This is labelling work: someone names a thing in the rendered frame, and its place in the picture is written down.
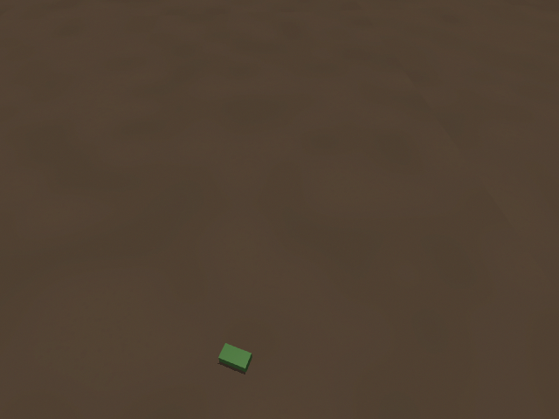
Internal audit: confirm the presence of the small box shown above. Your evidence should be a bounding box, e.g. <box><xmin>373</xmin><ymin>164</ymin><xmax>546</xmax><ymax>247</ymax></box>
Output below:
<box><xmin>218</xmin><ymin>343</ymin><xmax>252</xmax><ymax>372</ymax></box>

